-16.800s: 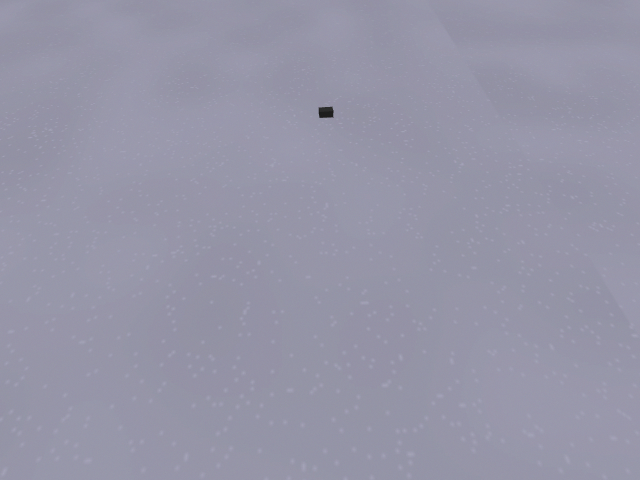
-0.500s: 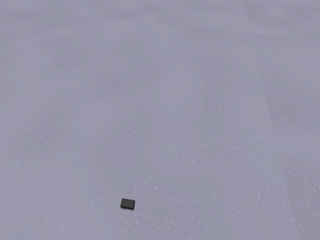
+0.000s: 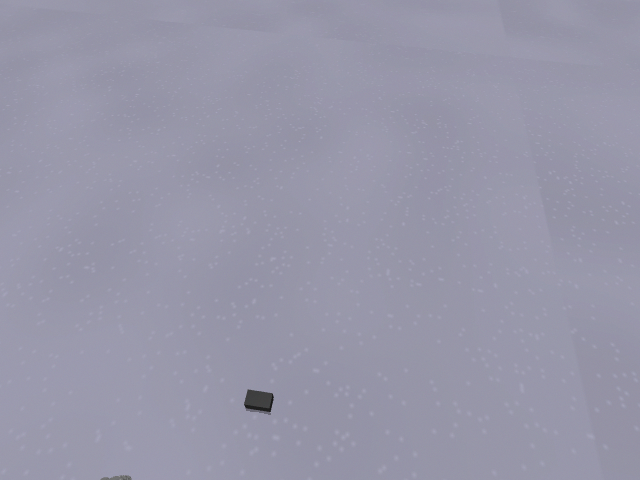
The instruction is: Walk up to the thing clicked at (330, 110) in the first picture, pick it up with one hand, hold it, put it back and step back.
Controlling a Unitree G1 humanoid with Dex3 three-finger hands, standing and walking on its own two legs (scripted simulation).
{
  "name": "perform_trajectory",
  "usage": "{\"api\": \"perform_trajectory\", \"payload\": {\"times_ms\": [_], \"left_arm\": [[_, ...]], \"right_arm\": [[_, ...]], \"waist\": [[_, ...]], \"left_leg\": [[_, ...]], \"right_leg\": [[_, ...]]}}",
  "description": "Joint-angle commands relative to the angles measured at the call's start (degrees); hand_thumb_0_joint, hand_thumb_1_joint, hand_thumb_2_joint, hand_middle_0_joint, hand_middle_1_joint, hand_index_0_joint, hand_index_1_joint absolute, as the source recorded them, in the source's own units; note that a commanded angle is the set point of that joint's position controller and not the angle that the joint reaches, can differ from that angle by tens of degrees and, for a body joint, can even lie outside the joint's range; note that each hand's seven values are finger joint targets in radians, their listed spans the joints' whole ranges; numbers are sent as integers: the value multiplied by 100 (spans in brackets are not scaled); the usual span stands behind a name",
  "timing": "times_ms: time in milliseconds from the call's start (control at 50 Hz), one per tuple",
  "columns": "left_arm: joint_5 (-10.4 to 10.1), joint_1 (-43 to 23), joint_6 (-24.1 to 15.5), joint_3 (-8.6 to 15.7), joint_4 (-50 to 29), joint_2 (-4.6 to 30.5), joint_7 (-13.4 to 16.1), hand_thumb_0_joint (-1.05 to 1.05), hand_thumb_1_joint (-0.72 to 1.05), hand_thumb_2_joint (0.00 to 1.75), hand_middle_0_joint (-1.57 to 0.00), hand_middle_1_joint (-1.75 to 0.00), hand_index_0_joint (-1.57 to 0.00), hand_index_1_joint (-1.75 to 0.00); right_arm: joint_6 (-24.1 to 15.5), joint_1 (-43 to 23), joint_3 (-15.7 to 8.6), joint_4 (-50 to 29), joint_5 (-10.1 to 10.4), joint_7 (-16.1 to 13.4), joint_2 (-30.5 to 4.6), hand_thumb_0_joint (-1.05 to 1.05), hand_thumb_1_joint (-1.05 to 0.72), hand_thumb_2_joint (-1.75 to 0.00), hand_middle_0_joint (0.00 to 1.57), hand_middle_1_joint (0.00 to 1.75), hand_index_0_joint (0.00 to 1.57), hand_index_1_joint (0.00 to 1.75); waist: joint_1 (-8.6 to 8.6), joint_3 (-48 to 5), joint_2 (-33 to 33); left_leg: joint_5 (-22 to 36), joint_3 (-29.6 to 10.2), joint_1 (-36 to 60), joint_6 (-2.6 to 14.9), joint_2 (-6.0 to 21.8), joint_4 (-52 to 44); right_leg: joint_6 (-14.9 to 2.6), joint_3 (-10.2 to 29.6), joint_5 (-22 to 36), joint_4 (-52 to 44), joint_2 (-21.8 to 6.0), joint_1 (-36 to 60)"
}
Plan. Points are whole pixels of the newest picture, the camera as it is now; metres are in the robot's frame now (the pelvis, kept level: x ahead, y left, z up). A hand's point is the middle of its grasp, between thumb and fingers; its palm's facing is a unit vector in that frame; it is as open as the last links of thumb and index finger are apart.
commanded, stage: rise first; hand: left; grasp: from above
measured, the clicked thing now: (259, 400) +0.43 +0.19 -0.76
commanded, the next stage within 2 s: none
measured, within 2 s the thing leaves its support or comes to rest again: neither
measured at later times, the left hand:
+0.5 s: hand out of the picture +0.13 +0.26 -0.21, palm faces -0.10 -0.91 -0.41, open 12.7 cm
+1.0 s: hand out of the picture +0.12 +0.26 -0.26, palm faces -0.25 -0.83 -0.50, open 12.8 cm
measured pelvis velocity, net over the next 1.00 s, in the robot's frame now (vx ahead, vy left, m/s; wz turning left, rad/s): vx -0.02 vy -0.01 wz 0.00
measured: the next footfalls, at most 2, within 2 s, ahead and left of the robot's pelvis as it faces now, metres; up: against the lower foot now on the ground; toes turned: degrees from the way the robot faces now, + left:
none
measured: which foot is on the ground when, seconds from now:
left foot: down 0.00-1.00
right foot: down 0.00-1.00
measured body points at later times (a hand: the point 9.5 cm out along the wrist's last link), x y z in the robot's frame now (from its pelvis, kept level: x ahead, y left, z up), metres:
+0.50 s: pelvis -0.01 -0.01 -0.06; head +0.06 +0.00 +0.38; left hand +0.13 +0.30 -0.18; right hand +0.12 -0.27 -0.16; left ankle +0.02 +0.10 -0.75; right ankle -0.02 -0.13 -0.75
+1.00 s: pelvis -0.02 -0.01 -0.13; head +0.09 +0.01 +0.31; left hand +0.14 +0.30 -0.23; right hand +0.15 -0.26 -0.21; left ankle +0.02 +0.10 -0.75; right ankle -0.02 -0.13 -0.75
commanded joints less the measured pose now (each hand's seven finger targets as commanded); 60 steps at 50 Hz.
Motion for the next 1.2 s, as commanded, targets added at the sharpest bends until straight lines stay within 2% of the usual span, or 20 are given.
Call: {"api": "perform_trajectory", "payload": {"times_ms": [0, 40, 60, 80, 100, 140, 180, 240, 260, 300, 340, 460, 580, 840, 860, 900, 960, 1040, 1160, 1180], "left_arm": [[59, -1385, -243, 631, 25, 1159, 71, 0, 58, 81, -31, -56, -29, -58], [343, -2178, -267, 863, -276, 1493, -67, 0, 42, 80, -30, -68, -29, -69], [534, -1600, -222, 1049, -68, 1623, -102, 0, 34, 78, -29, -73, -30, -73], [651, -790, -121, 1147, 103, 1449, -159, 0, 26, 76, -30, -77, -31, -76], [699, -577, -44, 1128, -105, 1330, -197, 0, 18, 77, -29, -79, -30, -78], [779, -538, 156, 1071, -575, 1245, -194, 0, 2, 79, -30, -79, -30, -79], [884, -551, 474, 979, -765, 1111, -217, 0, -14, 78, -33, -76, -32, -77], [977, -749, 716, 1054, -1055, 1194, -167, 0, -37, 81, -32, -80, -30, -82], [1010, -478, 773, 1110, -933, 1145, -141, 0, -37, 80, -32, -83, -30, -84], [1061, -617, 754, 1121, -1356, 1140, -154, 0, -37, 80, -31, -84, -30, -85], [1072, -722, 659, 1211, -2036, 1277, -164, 0, -41, 82, -30, -86, -29, -88], [1182, -203, 683, 1210, -3210, 1277, -209, 0, -42, 84, -29, -86, -27, -88], [1310, 577, 1042, 1173, -3328, 1141, -230, 0, -37, 80, -30, -85, -29, -86], [1506, 1002, 1047, 1157, -4413, 1155, -132, 0, -34, 76, -34, -81, -33, -82], [1541, 831, 1023, 1150, -4396, 1195, -100, 0, -35, 76, -34, -80, -34, -81], [1674, 636, 955, 1036, -4266, 1162, -85, 0, -35, 76, -35, -80, -34, -81], [1989, 214, 698, 1134, -3748, 1314, -22, 0, -35, 76, -36, -79, -35, -80], [2485, -554, 152, 1019, -3541, 1433, -21, 0, -33, 77, -37, -79, -35, -80], [3305, -1315, -660, 1008, -2937, 1792, 177, 0, -32, 79, -34, -82, -33, -83], [3421, -1609, -738, 1150, -2853, 2027, 250, 0, -31, 80, -33, -82, -32, -83]], "right_arm": [[-270, 344, -188, -1230, 245, -215, -662, 0, -85, -89, 20, 30, 20, 30], [-343, 438, -336, -1532, 97, -244, -650, 0, -85, -89, 20, 30, 20, 30], [-367, 634, -436, -1591, 32, -225, -646, 0, -85, -88, 20, 30, 20, 30], [-366, 699, -485, -1728, -13, -173, -613, 0, -86, -89, 20, 30, 20, 30], [-373, 691, -491, -1902, -18, -140, -584, 0, -86, -89, 20, 30, 20, 30], [-396, 550, -493, -2196, 19, -133, -529, 0, -86, -89, 20, 30, 20, 30], [-374, 525, -511, -2480, 57, -119, -546, 0, -86, -89, 20, 30, 20, 30], [-422, 430, -461, -2726, 42, -93, -488, 0, -90, -90, 20, 30, 20, 30], [-444, 470, -450, -2767, 40, -88, -443, 0, -90, -90, 20, 30, 20, 30], [-500, 567, -475, -2908, 30, -89, -399, 0, -90, -90, 20, 30, 20, 30], [-607, 575, -496, -3016, 15, -97, -372, 0, -91, -90, 20, 30, 20, 30], [-783, 532, -548, -3277, -9, -183, -332, 0, -92, -91, 20, 30, 20, 30], [-871, 559, -498, -3320, -26, -240, -281, 0, -92, -91, 20, 30, 20, 30], [-1107, 288, -523, -3647, -59, -186, -281, 0, -93, -91, 20, 30, 20, 30], [-1112, 302, -510, -3645, -51, -187, -260, 0, -94, -91, 20, 30, 20, 30], [-1141, 290, -521, -3578, -46, -154, -293, 0, -94, -91, 20, 30, 20, 30], [-1207, 231, -531, -3442, -59, -107, -332, 0, -94, -91, 20, 30, 20, 30], [-1333, 98, -569, -3302, -80, 2, -407, 0, -94, -91, 20, 30, 20, 30], [-1348, 84, -631, -2928, -94, 168, -591, 0, -92, -91, 20, 30, 20, 30], [-1325, 68, -629, -2873, -95, 186, -603, 0, -91, -91, 20, 30, 20, 30]], "waist": [[-280, -222, -266], [-180, -1092, -335], [-25, -1493, -18], [151, -1601, 217], [239, -1641, 373], [234, -1646, 497], [93, -1665, 279], [10, -1339, 65], [22, -1252, 18], [-86, -1531, 58], [-53, -1759, 209], [-107, -2110, 428], [-192, -2191, 273], [-96, -2481, 499], [-184, -2471, 447], [-236, -2475, 338], [-234, -2302, 231], [-176, -2700, 570], [-102, -3673, 652], [-57, -3728, 675]], "left_leg": [[-252, 30, -462, -21, 63, 300], [92, -21, -562, -3, 92, 847], [296, -29, -637, -44, 34, 1043], [411, -30, -783, -80, -4, 1173], [440, -8, -865, -107, -10, 1238], [475, -69, -880, -150, 6, 1125], [633, -132, -977, -120, 53, 1273], [144, -141, -1563, -77, 86, 1651], [-25, -127, -1712, -73, 82, 1743], [-157, -131, -1896, -41, 92, 2094], [-236, -126, -2102, -36, 95, 2388], [-224, -198, -2308, -42, 157, 2910], [-196, -195, -2664, 4, 162, 3363], [-458, -371, -3371, -41, 197, 4037], [-554, -332, -3525, -5, 166, 4188], [-534, -351, -3799, 3, 163, 4419], [-1181, -319, -4479, 17, 118, 4798], [-1528, -412, -4933, -38, 135, 5329], [-883, -526, -5396, -55, 160, 6394], [-909, -499, -5624, -41, 151, 6579]], "right_leg": [[-229, -179, -35, 189, 139, -1223], [-207, -148, 337, 704, 113, -1313], [-238, -151, 500, 923, 94, -1272], [-272, -141, 535, 1090, 95, -1334], [-285, -140, 493, 1206, 111, -1326], [-294, -198, 444, 1187, 176, -1315], [-283, -247, 552, 1299, 210, -1469], [-256, -260, 103, 1600, 227, -2002], [-253, -258, -62, 1716, 231, -2150], [-237, -214, -144, 2022, 224, -2469], [-235, -186, -203, 2337, 191, -2681], [-226, -200, -266, 2895, 201, -3272], [-198, -218, -227, 3188, 224, -3566], [-245, -304, -623, 4109, 269, -4542], [-226, -281, -614, 4124, 264, -4577], [-236, -297, -598, 4369, 277, -4832], [-248, -261, -1077, 4733, 273, -5380], [-287, -224, -1434, 5492, 254, -6315], [-297, -302, -1151, 6641, 305, -7493], [-290, -289, -1142, 6771, 307, -7622]]}}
